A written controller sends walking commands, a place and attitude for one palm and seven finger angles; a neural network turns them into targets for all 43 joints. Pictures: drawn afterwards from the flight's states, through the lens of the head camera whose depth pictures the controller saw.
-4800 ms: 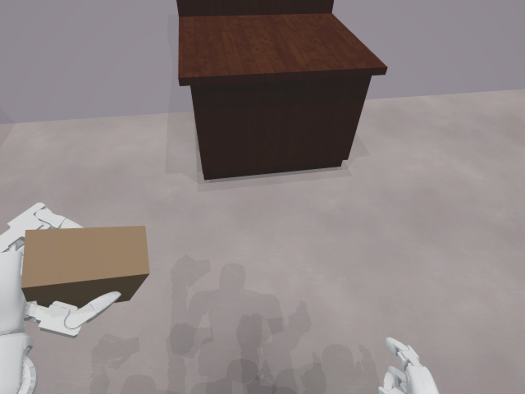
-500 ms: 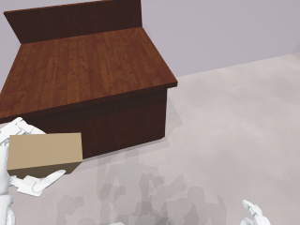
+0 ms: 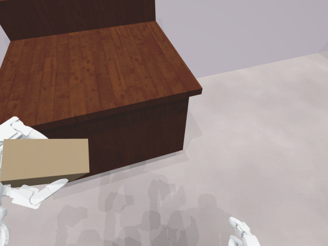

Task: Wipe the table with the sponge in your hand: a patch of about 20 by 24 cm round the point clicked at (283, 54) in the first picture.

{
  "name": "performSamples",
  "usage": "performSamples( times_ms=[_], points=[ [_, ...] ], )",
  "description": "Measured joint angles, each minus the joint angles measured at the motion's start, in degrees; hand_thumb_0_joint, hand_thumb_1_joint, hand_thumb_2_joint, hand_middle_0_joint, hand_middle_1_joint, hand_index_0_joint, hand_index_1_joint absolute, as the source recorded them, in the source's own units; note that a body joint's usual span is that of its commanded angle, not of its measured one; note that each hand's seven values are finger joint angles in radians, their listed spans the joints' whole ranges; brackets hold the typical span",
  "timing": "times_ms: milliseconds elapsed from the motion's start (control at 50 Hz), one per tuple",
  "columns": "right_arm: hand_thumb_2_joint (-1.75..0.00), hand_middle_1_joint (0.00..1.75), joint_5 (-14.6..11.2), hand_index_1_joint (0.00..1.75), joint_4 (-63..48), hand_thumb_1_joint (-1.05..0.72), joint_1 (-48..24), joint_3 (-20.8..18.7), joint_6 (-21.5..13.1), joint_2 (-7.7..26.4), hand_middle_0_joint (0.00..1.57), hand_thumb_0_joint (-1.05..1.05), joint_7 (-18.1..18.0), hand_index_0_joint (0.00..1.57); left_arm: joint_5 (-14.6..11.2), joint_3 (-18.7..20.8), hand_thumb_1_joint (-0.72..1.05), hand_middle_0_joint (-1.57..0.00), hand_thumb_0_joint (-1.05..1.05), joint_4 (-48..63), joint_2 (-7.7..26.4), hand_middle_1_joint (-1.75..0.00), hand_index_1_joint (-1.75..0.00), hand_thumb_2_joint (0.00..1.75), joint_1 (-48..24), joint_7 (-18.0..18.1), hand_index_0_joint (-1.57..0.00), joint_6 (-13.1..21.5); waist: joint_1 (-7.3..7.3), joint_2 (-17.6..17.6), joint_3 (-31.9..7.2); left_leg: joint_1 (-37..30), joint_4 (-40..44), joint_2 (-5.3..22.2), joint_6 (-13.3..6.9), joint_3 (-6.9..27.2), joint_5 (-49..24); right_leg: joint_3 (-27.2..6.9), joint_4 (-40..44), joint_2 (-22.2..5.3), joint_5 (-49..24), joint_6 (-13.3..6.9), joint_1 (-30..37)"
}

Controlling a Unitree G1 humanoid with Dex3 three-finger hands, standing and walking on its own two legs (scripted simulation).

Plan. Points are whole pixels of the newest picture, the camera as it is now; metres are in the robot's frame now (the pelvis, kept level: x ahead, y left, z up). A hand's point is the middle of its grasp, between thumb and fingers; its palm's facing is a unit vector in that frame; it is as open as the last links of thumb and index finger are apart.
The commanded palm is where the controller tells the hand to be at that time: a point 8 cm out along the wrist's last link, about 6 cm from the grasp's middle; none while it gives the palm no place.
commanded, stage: take the last steps up to it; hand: left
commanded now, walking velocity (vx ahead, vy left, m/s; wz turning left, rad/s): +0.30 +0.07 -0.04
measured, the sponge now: (56, 163) +0.22 +0.21 +0.17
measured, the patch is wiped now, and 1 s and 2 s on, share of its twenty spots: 0.00 0.00 0.00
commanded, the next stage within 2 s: come to a stop and stand still in 1.50 s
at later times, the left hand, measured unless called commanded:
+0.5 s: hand (42, 107) +0.34 +0.28 +0.19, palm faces +0.41 -0.82 -0.40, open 9.7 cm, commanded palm +0.27 +0.31 +0.19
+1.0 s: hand (80, 83) +0.44 +0.24 +0.17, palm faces +0.33 -0.83 -0.46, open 9.7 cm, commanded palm +0.38 +0.29 +0.19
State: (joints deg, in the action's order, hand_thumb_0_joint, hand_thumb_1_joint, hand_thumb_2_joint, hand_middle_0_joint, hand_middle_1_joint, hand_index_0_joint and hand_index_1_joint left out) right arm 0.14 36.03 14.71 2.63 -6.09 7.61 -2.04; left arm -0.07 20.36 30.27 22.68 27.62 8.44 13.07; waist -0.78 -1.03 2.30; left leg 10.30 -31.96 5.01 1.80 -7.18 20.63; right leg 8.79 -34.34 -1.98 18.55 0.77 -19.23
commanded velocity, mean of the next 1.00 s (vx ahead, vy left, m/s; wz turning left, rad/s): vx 0.29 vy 0.07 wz -0.01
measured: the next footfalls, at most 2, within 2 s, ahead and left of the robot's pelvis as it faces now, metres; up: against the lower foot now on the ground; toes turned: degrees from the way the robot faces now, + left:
left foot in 0.34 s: +0.17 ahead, +0.16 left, +0.00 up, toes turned +7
right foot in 0.68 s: +0.21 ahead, -0.08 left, +0.00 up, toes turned -11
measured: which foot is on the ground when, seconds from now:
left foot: down 0.00-0.02, up 0.04-0.32, down 0.34-0.70, up 0.72-1.00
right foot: down 0.00-0.36, up 0.38-0.66, down 0.68-1.00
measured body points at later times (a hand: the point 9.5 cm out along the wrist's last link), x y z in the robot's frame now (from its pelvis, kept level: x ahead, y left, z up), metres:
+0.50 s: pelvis +0.10 +0.04 +0.00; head +0.12 +0.05 +0.45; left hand +0.31 +0.32 +0.21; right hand +0.27 -0.19 -0.07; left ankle +0.13 +0.16 -0.73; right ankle +0.06 -0.07 -0.67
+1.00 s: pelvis +0.21 +0.02 +0.01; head +0.25 +0.01 +0.46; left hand +0.41 +0.28 +0.20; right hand +0.36 -0.25 -0.08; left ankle +0.27 +0.15 -0.71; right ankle +0.18 -0.08 -0.73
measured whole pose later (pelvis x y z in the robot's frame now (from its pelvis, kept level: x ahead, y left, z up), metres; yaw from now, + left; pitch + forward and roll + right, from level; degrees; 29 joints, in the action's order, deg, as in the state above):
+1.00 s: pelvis +0.21 +0.02 +0.01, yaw -2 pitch +0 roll +2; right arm 0.1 34.5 11.0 -2.2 -3.5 14.7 -3.1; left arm -0.4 20.0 30.5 20.9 28.6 9.1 13.2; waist 0.3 1.9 5.6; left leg 23.1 -38.5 3.7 0.4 -7.3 17.4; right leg 8.7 -28.4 -3.9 18.0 -1.5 -10.5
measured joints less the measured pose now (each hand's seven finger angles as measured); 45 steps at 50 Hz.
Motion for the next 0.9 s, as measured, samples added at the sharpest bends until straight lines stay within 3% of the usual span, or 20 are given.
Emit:
performSamples(
  times_ms=[20,60,100,140,220,340,360,420,460,500,580,680,740,780,820,900],
  points=[
    [-0.9,0.3,-0.1,0.3,0.14,-0.9,-0.18,-0.33,0.23,0.65,0.21,0.01,-0.06,0.21,0.21,0.12,-0.46,-0.79,-0.01,-0.37,0.3,-1.34,-1.34,0.99,-0.69,-0.03,-0.79,0.16,0.02,-0.81,0.28,1.17,-3.4,0.62,-0.3,0.37,1.86,0.49,1.46,0.54,-3.71,-1.51,0.72],
    [-0.9,0.3,-0.28,0.3,1.59,-0.9,-1.9,-1.3,1.36,2.22,0.21,0.01,-0.2,0.21,0.33,-0.14,-0.46,-0.79,-0.01,-1.88,-0.27,-1.34,-1.34,0.99,-2.86,-0.18,-0.79,0.17,0.32,-2.04,1.43,5.93,-15.83,0.51,-1.3,2.47,5.34,1.22,-1.24,0.82,-3.47,-3.95,0.36],
    [-0.9,0.3,-0.4,0.3,2.76,-0.9,-3.43,-2.42,2.18,3.59,0.2,0.01,-0.05,0.21,-0.12,-0.28,-0.46,-0.79,-0.01,-3.24,-1.35,-1.34,-1.34,0.99,-4.23,-0.49,-0.79,0.03,0.38,-1.71,2.35,11.15,-27.94,-1.21,-1.17,4.13,5.98,0.86,-1.46,0.39,-1.95,-4.52,1.14],
    [-0.9,0.3,-0.45,0.3,2.65,-0.91,-4.35,-3.08,2.89,4.73,0.2,0.01,0.01,0.2,-0.3,0.26,-0.46,-0.79,-0.01,-3.62,-2.12,-1.34,-1.34,0.99,-3.5,-0.59,-0.79,0.03,0.55,-0.86,2.72,14.71,-32.27,-1.57,-0.83,4.09,4.97,-0.11,0.38,0.1,-2.18,-4.1,2.37],
    [-0.9,0.29,-0.31,0.3,0.48,-0.91,-4.66,-3.67,3.07,6.0,0.2,0.01,-0.21,0.2,-0.37,1.06,-0.46,-0.79,-0.01,-1.06,-1.9,-1.34,-1.34,0.99,0.39,-0.24,-0.79,0.39,1.46,1.73,2.86,16.37,-21.62,-0.19,-0.94,2.82,1.58,-1.47,4.07,-0.73,-3.14,-3.35,4.5],
    [-0.9,0.29,0.09,0.3,-2.4,-0.91,-2.88,-4.92,1.98,7.65,0.2,0.01,-1.29,0.2,-0.49,0.26,-0.46,-0.79,-0.01,4.6,-0.91,-1.34,-1.34,0.99,2.17,0.82,-0.79,0.75,0.72,3.17,2.29,8.5,0.4,-0.45,-1.59,-0.04,-6.35,-2.35,1.72,-1.51,0.69,-1.09,6.83],
    [-0.9,0.29,0.02,0.3,-2.66,-0.91,-2.81,-5.22,1.84,7.55,0.2,0.01,-1.63,0.2,-0.56,0.55,-0.46,-0.79,-0.01,4.88,-0.55,-1.34,-1.34,0.99,1.83,1.02,-0.79,0.95,0.53,3.36,2.08,7.49,1.51,-0.76,-1.73,-0.43,-9.65,-2.83,-0.61,-1.86,2.35,-0.58,6.55],
    [-0.9,0.29,-0.29,0.3,-2.43,-0.91,-3.62,-5.25,1.92,5.16,0.2,0.01,-2.01,0.2,-0.52,1.62,-0.46,-0.79,-0.01,1.52,0.32,-1.34,-1.34,0.99,-1.42,1.34,-0.79,1.36,0.07,4.36,1.55,6.87,-1.9,-1.23,-2.21,-1.71,-6.59,-5.43,-15.9,-1.5,10.95,-0.66,2.0],
    [-0.9,0.29,-0.37,0.3,-2.03,-0.91,-3.82,-4.28,1.44,3.38,0.2,0.01,-1.74,0.2,-0.42,1.95,-0.46,-0.79,-0.01,-1.73,0.55,-1.34,-1.34,0.99,-3.68,1.07,-0.79,0.83,0.66,3.56,0.71,6.35,-1.3,-0.91,-2.4,-1.05,-5.45,-5.02,-24.26,-0.63,11.87,-0.34,-1.73],
    [-0.9,0.29,-0.62,0.3,-1.82,-0.91,-3.82,-3.08,0.92,1.82,0.2,0.01,-1.1,0.2,-0.54,1.99,-0.46,-0.79,-0.01,-3.2,0.02,-1.34,-1.34,0.99,-4.71,0.9,-0.79,-0.05,0.79,2.69,0.35,5.45,0.39,-0.47,-2.24,-0.73,-5.88,-4.15,-26.25,-0.69,10.02,0.08,-4.43],
    [-0.9,0.29,-0.53,0.3,-2.06,-0.91,-3.02,-1.08,-0.16,-0.16,0.2,0.01,-0.07,0.2,-0.85,0.88,-0.46,-0.79,-0.01,-1.31,-1.55,-1.34,-1.34,0.99,-2.4,0.44,-0.79,-0.71,0.55,1.1,0.45,3.71,2.77,0.11,-1.63,-1.02,-5.88,-2.57,-17.5,-1.77,5.36,0.6,-5.57],
    [-0.9,0.3,-0.3,0.3,-1.7,-0.9,-1.65,-0.03,-0.28,-0.73,0.2,0.01,-0.14,0.21,-0.56,0.02,-0.46,-0.79,-0.01,0.25,-0.33,-1.34,-1.34,0.99,0.64,0.07,-0.79,-0.7,-0.09,-0.24,0.99,3.17,-0.41,0.48,0.01,-0.81,-2.41,-0.29,-0.24,-1.08,0.69,0.66,0.46],
    [-0.9,0.3,-0.41,0.3,0.23,-0.9,-2.54,-0.76,1.05,1.06,0.21,0.01,-0.5,0.21,-0.14,-0.48,-0.46,-0.79,-0.01,-1.38,-0.89,-1.34,-1.34,0.99,-1.03,-0.01,-0.79,-0.88,-0.16,-2.34,1.64,7.48,-13.68,0.61,-1.09,1.92,4.41,1.0,-1.55,-0.25,-1.68,-3.24,1.02],
    [-0.9,0.3,-0.44,0.3,2.01,-0.9,-3.43,-1.57,1.77,2.46,0.2,0.01,-0.41,0.21,-0.54,-0.87,-0.46,-0.79,-0.01,-2.83,-1.98,-1.34,-1.34,0.99,-2.45,-0.23,-0.79,-0.95,-0.2,-2.01,2.0,12.05,-25.82,-1.39,-0.95,3.62,5.68,1.06,-1.35,-0.83,-0.49,-3.96,2.0],
    [-0.9,0.3,-0.39,0.3,2.59,-0.9,-4.09,-2.13,2.52,3.74,0.2,0.01,-0.47,0.21,-0.63,-0.41,-0.46,-0.79,-0.01,-3.9,-2.81,-1.34,-1.34,0.99,-2.25,-0.3,-0.79,-0.65,-0.1,-1.25,2.13,15.35,-31.72,-2.12,-0.51,3.74,4.33,0.51,0.89,-1.09,-0.94,-3.63,3.38],
    [-0.9,0.29,-0.2,0.3,1.1,-0.91,-4.5,-3.21,3.2,5.57,0.2,0.01,-0.74,0.2,-0.35,0.37,-0.46,-0.79,-0.01,-4.03,-2.74,-1.34,-1.34,0.99,-0.35,-0.04,-0.79,0.03,1.07,0.68,2.5,17.26,-24.45,-1.35,-0.51,2.5,0.45,0.02,5.47,-1.48,-2.24,-3.37,6.08]
  ],
)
